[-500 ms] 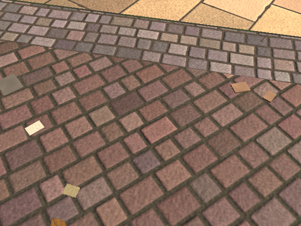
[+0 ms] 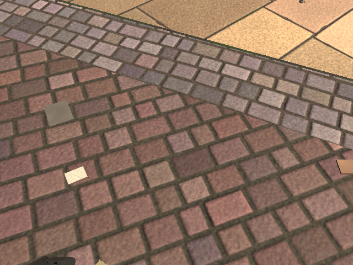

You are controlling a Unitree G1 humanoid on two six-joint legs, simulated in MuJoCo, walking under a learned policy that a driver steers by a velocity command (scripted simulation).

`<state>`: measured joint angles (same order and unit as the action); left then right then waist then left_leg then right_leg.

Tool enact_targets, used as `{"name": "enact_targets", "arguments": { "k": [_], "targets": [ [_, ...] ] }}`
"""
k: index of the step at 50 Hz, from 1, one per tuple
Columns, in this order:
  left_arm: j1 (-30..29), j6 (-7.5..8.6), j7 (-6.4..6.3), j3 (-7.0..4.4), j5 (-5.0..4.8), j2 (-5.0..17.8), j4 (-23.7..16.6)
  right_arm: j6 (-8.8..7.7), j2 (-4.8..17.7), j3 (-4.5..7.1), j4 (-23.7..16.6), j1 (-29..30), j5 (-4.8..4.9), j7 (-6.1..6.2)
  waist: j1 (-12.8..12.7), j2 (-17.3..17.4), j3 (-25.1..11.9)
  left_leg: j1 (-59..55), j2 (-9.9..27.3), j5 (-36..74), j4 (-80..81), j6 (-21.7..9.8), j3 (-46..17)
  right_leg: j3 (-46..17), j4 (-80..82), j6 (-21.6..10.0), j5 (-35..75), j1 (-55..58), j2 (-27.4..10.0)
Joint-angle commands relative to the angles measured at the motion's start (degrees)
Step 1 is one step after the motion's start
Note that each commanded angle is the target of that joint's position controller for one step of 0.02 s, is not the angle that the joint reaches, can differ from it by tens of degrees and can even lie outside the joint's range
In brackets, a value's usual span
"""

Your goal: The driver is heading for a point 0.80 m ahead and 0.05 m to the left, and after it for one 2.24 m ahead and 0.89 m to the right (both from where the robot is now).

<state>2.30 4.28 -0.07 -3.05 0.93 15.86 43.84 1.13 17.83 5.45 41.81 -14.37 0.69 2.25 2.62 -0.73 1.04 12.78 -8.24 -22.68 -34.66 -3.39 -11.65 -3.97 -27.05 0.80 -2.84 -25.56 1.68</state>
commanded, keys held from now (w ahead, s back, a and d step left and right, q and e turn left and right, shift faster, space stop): w+q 0.22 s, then w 0.36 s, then no key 0.42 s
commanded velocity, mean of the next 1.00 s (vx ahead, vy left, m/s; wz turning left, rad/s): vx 0.31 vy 0.00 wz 0.27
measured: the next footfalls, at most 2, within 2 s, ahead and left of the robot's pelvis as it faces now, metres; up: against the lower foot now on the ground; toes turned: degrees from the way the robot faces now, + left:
left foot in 0.44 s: +0.18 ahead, +0.18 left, +0.00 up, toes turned +14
right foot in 0.86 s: +0.51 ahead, +0.04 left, +0.00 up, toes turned +13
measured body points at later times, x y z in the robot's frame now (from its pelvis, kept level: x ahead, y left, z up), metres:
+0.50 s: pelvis +0.15 +0.06 +0.01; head +0.16 +0.09 +0.46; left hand +0.15 +0.36 -0.13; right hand +0.36 -0.16 -0.07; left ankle +0.14 +0.17 -0.73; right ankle +0.11 -0.11 -0.69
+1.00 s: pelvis +0.34 +0.10 +0.00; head +0.38 +0.11 +0.45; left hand +0.46 +0.38 -0.10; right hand +0.47 -0.15 -0.13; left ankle +0.20 +0.20 -0.66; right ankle +0.47 +0.03 -0.73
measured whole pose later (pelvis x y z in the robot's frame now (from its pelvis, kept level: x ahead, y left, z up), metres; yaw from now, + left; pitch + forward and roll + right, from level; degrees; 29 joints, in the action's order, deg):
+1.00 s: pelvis +0.34 +0.10 +0.00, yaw +14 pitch +2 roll -1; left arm 3.0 3.0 1.9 -1.5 0.7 13.5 46.8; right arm -0.1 16.1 2.9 46.5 -16.2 0.5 1.6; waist 1.0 1.3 2.6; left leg 18.3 -0.3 -33.7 -59.0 3.0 -3.6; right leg 2.6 -28.0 -2.7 -5.0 -24.9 1.8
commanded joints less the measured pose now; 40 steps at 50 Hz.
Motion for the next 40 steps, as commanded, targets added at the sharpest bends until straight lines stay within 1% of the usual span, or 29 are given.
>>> {"name": "enact_targets", "arguments": {
  "k": [1, 2, 3, 4, 5, 6, 7, 8, 11, 14, 16, 18, 20, 21, 22, 23, 24, 25, 26, 27, 28, 29, 31, 33, 34, 35, 37, 38, 40],
  "targets": [
    [9.57, -0.22, -0.8, -3.82, 1.41, 13.99, -1.07, -0.97, 1.1, -0.5, -5.86, -7.52, 0.23, -0.17, -0.09, -16.99, -16.5, 20.41, -0.07, -19.15, -21.84, 1.12, 1.64, -31.57, 7.32, -15.62, 6.08, 33.43, -25.6],
    [8.9, -0.45, -0.81, -3.16, -0.41, 9.9, -2.01, -1.08, 6.22, 0.39, -4.18, -8.25, 0.54, -0.47, -1.4, -12.79, -13.74, 26.59, 5.5, -15.01, -29.59, 2.75, 1.9, -36.31, 9.77, -16.64, -14.48, 32.11, -26.13],
    [8.29, -0.57, -0.99, -2.43, -0.81, 7.04, -2.86, -0.77, 9.06, 1.23, -4.45, -2.85, 0.73, -0.66, -3.87, -8.15, -9.23, 28.69, 7.45, -9.45, -32.31, 3.52, 3.09, -29.46, 11.0, -14.0, -25.54, 28.24, -22.32],
    [6.35, -0.95, -1.12, -2.41, -0.66, 7.57, -3.17, -0.3, 8.94, 1.52, -4.77, -0.7, 0.35, -0.55, -3.31, -6.4, -6.7, 28.66, 8.65, -6.24, -33.27, 4.25, 5.13, -24.6, 12.2, -11.84, -27.47, 23.89, -19.86],
    [5.07, -1.11, -1.34, -2.34, -0.81, 7.5, -3.21, -0.12, 8.89, 1.65, -5.46, 0.72, -0.09, -0.63, -3.19, -6.51, -4.42, 28.67, 10.18, -3.98, -32.74, 4.49, 5.84, -21.1, 13.28, -11.06, -26.71, 20.13, -18.85],
    [5.06, -1.09, -1.6, -2.28, -0.5, 7.67, -3.08, -0.19, 7.36, 1.34, -5.71, 1.14, 0.12, -1.08, -3.07, -6.97, -3.0, 27.01, 11.26, -1.93, -31.75, 4.38, 6.69, -17.12, 14.91, -10.48, -25.12, 16.64, -17.25],
    [5.62, -0.86, -1.68, -2.41, -0.35, 7.8, -2.82, -0.45, 5.68, 0.89, -5.93, 1.39, 0.26, -1.4, -3.41, -7.35, -2.59, 25.95, 11.44, -0.28, -30.2, 4.24, 8.17, -13.76, 16.32, -10.39, -23.52, 15.19, -16.08],
    [6.37, -0.63, -1.69, -2.59, -0.49, 8.03, -2.55, -0.78, 4.4, 0.52, -6.29, 1.88, 0.33, -1.64, -3.83, -7.37, -2.82, 25.78, 11.87, 0.86, -28.28, 4.17, 9.0, -11.49, 17.21, -10.76, -22.22, 15.38, -15.93],
    [7.78, 0.06, -1.48, -3.3, -0.93, 9.35, -2.05, -1.45, 3.27, 0.04, -7.34, 3.93, 0.3, -2.2, -4.74, -6.09, -3.86, 24.81, 13.6, 4.75, -21.61, 4.14, 9.61, -7.14, 18.63, -12.04, -18.62, 16.72, -17.38],
    [7.88, 0.29, -0.47, -3.69, -1.37, 10.44, -1.35, -2.17, 1.56, -0.9, -7.3, 4.75, 0.05, -2.71, -4.62, -5.6, -3.82, 17.89, 13.21, 8.34, -11.67, 3.33, 10.94, -2.01, 19.21, -11.77, -15.09, 13.88, -16.54],
    [8.68, 0.27, 0.41, -3.82, -1.72, 10.88, -0.48, -2.46, 1.85, -1.05, -6.85, 5.11, 0.07, -2.97, -4.9, -5.97, -3.25, 13.79, 12.14, 9.17, -6.58, 2.96, 12.49, 0.07, 18.95, -11.59, -13.7, 13.13, -16.36],
    [9.69, -0.07, 1.06, -3.8, -2.37, 11.23, 0.59, -2.67, 2.6, -0.97, -6.91, 5.45, 0.18, -3.2, -4.72, -6.01, -2.56, 11.08, 11.48, 9.19, -1.66, 2.24, 13.41, 0.32, 17.44, -11.25, -14.46, 14.03, -17.23],
    [9.43, -0.68, 1.37, -3.45, -3.07, 10.76, 1.44, -2.82, 2.76, -0.72, -5.5, 2.34, -0.02, -3.31, -2.32, -4.9, -2.4, 2.73, 9.63, 10.75, 4.91, 0.87, 15.77, 1.95, 13.35, -9.84, -16.74, 11.04, -16.48],
    [9.86, -0.78, 1.5, -2.81, -2.77, 9.18, 1.96, -2.68, 3.77, -0.1, -4.04, -1.6, 0.17, -3.02, -0.53, -4.09, -3.15, -4.11, 8.66, 9.51, 6.54, -0.09, 15.92, 3.39, 9.24, -8.49, -16.84, 7.84, -15.22],
    [9.38, -0.54, 1.73, -1.46, -1.62, 5.59, 1.98, -2.6, 6.55, 1.09, -2.64, -8.08, 0.44, -2.42, 2.52, 0.28, -5.61, -13.56, 12.69, 8.08, 9.21, -1.94, 9.19, 7.66, -2.25, -5.44, -14.36, 2.82, -11.76],
    [8.75, 0.49, 2.2, 0.16, 0.21, 1.23, -1.26, -2.37, 14.15, 2.47, -2.89, -12.72, -0.36, -1.64, 2.56, 17.25, -8.37, -25.38, 26.73, 4.7, 15.3, -8.93, -14.36, 12.66, -24.93, -0.34, -24.84, -14.33, -4.19],
    [6.69, 1.56, 1.7, -0.96, -1.31, 5.62, -2.05, -3.19, 14.29, 2.51, -2.81, -14.4, -0.27, -2.13, 4.37, 15.43, -7.79, -24.49, 30.94, -4.59, 20.8, -15.18, -26.51, 5.86, -37.04, -0.35, -30.45, -24.97, -2.52],
    [5.48, 2.15, 1.7, -1.81, -2.73, 8.74, -2.2, -4.2, 10.41, 1.26, -3.24, -12.41, -0.46, -2.49, 3.55, 11.35, -4.14, -21.85, 29.33, -6.32, 21.03, -13.95, -22.55, 2.65, -41.0, -1.92, -26.48, -27.97, -5.88],
    [5.68, 2.27, 1.77, -1.77, -3.03, 8.37, -1.62, -4.81, 7.67, 0.38, -3.53, -9.83, -0.66, -2.69, 2.06, 10.12, -2.13, -18.62, 26.76, -4.07, 21.12, -12.17, -16.77, 2.25, -40.23, -2.82, -20.72, -27.48, -7.75],
    [5.92, 2.18, 1.71, -1.73, -2.24, 7.83, -0.86, -4.99, 6.02, -0.21, -3.92, -7.27, -0.61, -2.81, 0.85, 8.5, -0.84, -15.48, 24.71, 0.64, 22.14, -10.99, -12.44, 2.05, -37.76, -2.73, -16.53, -25.63, -8.78],
    [6.09, 1.92, 1.82, -1.86, -1.59, 7.65, -0.66, -5.03, 5.14, -0.57, -4.12, -5.38, -0.63, -2.78, -0.5, 8.13, 0.17, -12.49, 23.45, 6.73, 23.31, -10.04, -8.92, 1.7, -34.97, -2.34, -13.26, -23.02, -9.56],
    [6.29, 1.6, 1.99, -1.79, -1.48, 6.95, -0.41, -5.13, 4.98, -0.64, -4.26, -4.64, -0.8, -2.65, -1.36, 7.82, 0.2, -10.87, 22.55, 11.92, 24.43, -9.56, -6.29, 1.94, -33.29, -1.88, -10.46, -20.83, -9.55],
    [5.87, 0.98, 1.94, -1.48, -0.99, 5.53, -0.33, -5.38, 5.51, -0.42, -3.87, -3.94, -1.03, -2.16, -2.41, 5.83, -0.03, -9.84, 21.31, 31.76, 24.02, -9.16, -0.31, 3.18, -28.85, -0.24, -6.25, -18.48, -8.14],
    [3.98, 0.68, 1.88, -0.64, -0.71, 3.21, -0.93, -5.11, 5.75, -0.29, -3.07, -3.58, -0.88, -1.47, -2.57, 4.89, -0.52, -7.77, 18.89, 43.42, 22.44, -7.56, 6.1, 4.28, -20.09, 0.74, -1.7, -13.74, -6.54],
    [2.44, 0.66, 2.0, -0.16, -0.72, 2.09, -1.36, -4.94, 5.97, -0.24, -2.53, -3.86, -0.79, -1.16, -2.16, 5.4, -0.71, -6.32, 17.68, 45.58, 22.02, -6.72, 8.58, 5.03, -15.29, 0.75, 1.51, -10.42, -5.57],
    [0.54, 0.67, 2.19, 0.13, -0.78, 1.58, -1.85, -4.8, 6.26, -0.15, -1.79, -4.86, -0.74, -0.92, -1.35, 5.97, -0.85, -5.57, 16.97, 45.95, 21.7, -6.13, 9.89, 5.66, -11.27, 0.58, 4.88, -7.7, -4.55],
    [-1.86, 0.65, 2.69, 0.15, -0.94, 2.09, -2.57, -4.58, 6.69, -0.04, -0.12, -7.1, -0.62, -0.71, -0.26, 6.37, -1.22, -6.0, 17.48, 44.76, 20.9, -5.77, 9.81, 5.76, -6.79, -0.03, 9.47, -4.17, -2.99],
    [-2.33, 0.66, 2.92, 0.07, -0.97, 2.54, -2.79, -4.48, 6.73, -0.02, 0.48, -7.27, -0.49, -0.7, -0.27, 6.57, -1.12, -6.9, 18.07, 44.22, 20.1, -5.69, 9.28, 5.22, -5.32, -0.62, 9.74, -3.51, -2.78],
    [-1.66, 0.85, 3.25, -0.36, -0.59, 4.08, -2.73, -4.25, 6.74, 0.05, 1.32, -6.43, -0.24, -0.63, -1.27, 6.8, -1.49, -9.74, 19.39, 44.45, 16.95, -5.12, 7.71, 4.17, -3.1, -2.34, 7.17, -2.57, -2.66]
  ]
}}
Over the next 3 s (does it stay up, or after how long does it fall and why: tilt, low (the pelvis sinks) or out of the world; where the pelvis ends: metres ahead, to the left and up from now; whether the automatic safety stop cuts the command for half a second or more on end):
stays up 0.72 -0.05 0.00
